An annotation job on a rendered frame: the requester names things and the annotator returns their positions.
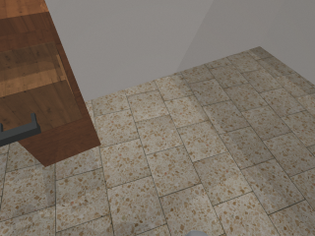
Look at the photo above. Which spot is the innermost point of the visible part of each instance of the handle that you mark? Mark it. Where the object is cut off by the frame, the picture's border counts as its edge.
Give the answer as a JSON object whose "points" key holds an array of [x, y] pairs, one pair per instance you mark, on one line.
{"points": [[19, 133]]}

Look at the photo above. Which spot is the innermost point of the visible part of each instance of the cabinet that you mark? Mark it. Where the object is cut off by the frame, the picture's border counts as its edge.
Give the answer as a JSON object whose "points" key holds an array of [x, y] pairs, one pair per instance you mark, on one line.
{"points": [[26, 23]]}

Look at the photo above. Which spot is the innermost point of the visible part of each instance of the drawer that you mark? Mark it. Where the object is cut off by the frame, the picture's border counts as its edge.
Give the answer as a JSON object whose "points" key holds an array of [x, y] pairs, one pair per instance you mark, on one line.
{"points": [[33, 79]]}

